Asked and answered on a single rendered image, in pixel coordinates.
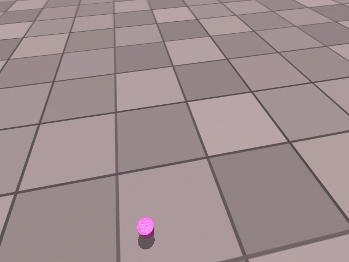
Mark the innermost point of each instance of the cup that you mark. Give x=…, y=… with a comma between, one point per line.
x=145, y=227

